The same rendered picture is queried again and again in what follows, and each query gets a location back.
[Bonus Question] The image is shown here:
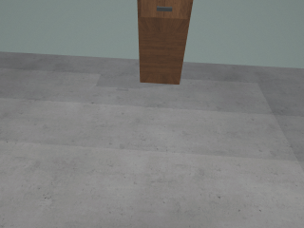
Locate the drawer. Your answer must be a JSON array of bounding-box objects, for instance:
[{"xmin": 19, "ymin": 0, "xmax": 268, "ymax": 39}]
[{"xmin": 141, "ymin": 0, "xmax": 190, "ymax": 19}]

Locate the cabinet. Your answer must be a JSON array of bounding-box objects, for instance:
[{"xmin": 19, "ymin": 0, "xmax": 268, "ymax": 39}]
[{"xmin": 137, "ymin": 0, "xmax": 194, "ymax": 85}]

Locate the handle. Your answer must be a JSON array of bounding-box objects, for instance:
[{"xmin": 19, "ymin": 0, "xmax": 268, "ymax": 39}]
[{"xmin": 157, "ymin": 6, "xmax": 172, "ymax": 12}]

